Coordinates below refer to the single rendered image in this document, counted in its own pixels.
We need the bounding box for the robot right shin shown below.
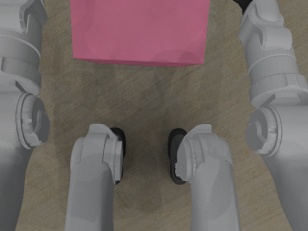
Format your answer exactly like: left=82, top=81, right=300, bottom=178
left=174, top=124, right=233, bottom=181

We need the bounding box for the carton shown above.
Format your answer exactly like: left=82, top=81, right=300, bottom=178
left=69, top=0, right=210, bottom=67

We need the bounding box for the robot right forearm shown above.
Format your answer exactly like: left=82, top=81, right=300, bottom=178
left=238, top=0, right=308, bottom=109

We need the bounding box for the right robot hand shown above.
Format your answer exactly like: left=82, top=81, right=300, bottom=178
left=233, top=0, right=252, bottom=15

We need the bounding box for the robot left forearm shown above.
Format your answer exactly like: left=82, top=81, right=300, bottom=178
left=0, top=0, right=48, bottom=95

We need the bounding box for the right robot upper arm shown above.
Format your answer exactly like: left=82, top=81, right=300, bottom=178
left=244, top=104, right=308, bottom=231

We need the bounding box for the robot right thigh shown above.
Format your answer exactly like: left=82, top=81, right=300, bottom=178
left=179, top=133, right=242, bottom=231

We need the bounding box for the left robot upper arm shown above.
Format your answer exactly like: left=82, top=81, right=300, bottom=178
left=0, top=91, right=50, bottom=231

